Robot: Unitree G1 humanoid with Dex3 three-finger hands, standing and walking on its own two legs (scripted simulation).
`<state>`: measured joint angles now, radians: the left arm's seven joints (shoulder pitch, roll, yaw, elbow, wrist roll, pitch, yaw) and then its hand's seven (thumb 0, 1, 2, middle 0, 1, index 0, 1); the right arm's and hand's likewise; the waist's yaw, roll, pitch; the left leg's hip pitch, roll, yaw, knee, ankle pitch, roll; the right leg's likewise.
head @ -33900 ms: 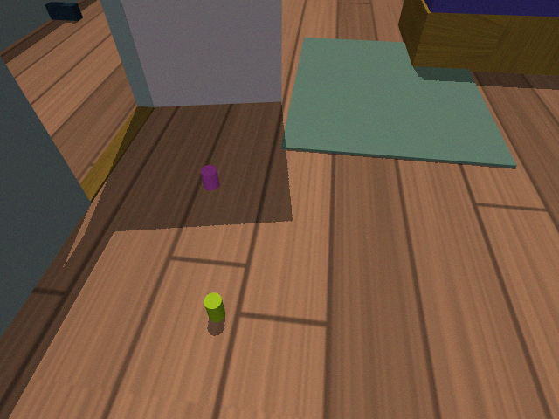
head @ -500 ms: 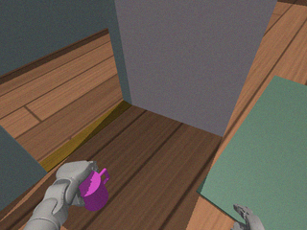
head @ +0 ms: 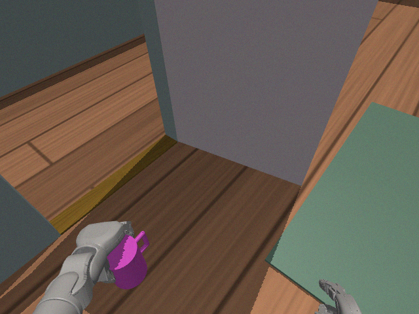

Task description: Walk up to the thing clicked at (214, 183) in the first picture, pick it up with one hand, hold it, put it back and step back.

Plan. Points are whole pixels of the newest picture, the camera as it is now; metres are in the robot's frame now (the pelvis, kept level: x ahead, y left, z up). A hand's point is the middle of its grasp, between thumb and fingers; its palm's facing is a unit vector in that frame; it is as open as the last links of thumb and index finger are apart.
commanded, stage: crouch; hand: left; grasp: from above
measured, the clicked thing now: (129, 256) +0.30 +0.20 -0.12
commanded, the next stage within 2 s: lower in 1.74 s
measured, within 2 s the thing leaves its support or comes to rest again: neither
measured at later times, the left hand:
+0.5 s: hand (132, 263) +0.34 +0.23 -0.27, palm faces -0.44 +0.04 -0.90, open 10.9 cm
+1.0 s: hand (150, 275) +0.37 +0.23 -0.48, palm faces -0.49 -0.02 -0.87, open 10.8 cm
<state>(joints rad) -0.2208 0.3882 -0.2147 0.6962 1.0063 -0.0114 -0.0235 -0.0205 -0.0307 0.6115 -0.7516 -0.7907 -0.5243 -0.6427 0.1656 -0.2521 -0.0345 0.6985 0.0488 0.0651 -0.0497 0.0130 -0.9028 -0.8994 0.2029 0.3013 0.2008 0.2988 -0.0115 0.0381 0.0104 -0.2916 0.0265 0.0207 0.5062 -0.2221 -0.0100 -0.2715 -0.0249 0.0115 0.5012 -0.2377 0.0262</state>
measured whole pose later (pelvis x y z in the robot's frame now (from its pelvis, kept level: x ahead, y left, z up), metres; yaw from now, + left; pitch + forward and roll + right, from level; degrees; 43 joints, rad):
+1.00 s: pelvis -0.05 +0.00 -0.30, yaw -2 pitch +38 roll -5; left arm -0.76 0.52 0.04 1.26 1.22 -0.12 0.39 0.01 -0.04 0.63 -0.81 -0.79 -0.54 -0.63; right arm 0.18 -0.23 -0.02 0.74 -0.10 -0.07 0.04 0.01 -0.91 -0.90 0.21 0.30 0.20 0.30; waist -0.19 0.03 -0.16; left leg -1.97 0.03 -0.08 1.95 -0.65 -0.01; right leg -1.90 -0.01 -0.02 1.91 -0.68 0.04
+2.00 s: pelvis -0.06 +0.00 -0.41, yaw -6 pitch +37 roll -7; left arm -1.01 0.72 0.10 1.48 1.24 -0.13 0.39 0.02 -0.03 0.62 -0.92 -0.73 -0.56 -0.60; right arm 0.16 -0.28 0.06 0.74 -0.14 -0.08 0.11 0.00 -0.92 -0.90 0.20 0.30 0.20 0.30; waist -0.26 0.00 -0.03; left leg -2.27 0.03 -0.14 2.30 -0.68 -0.02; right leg -2.19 0.03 -0.05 2.24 -0.69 0.05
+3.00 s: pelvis -0.07 +0.01 -0.46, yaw -10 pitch +31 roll -11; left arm -1.03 0.86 0.09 1.61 1.28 -0.21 0.50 0.01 -0.24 0.79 -0.44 -0.91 -0.42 -0.87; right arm 0.18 -0.30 0.15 0.74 -0.19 -0.13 0.16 0.00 -0.89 -0.89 0.21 0.30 0.20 0.30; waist -0.30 -0.05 0.05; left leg -2.37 0.02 -0.21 2.48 -0.68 -0.02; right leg -2.27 0.05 -0.10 2.37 -0.67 0.06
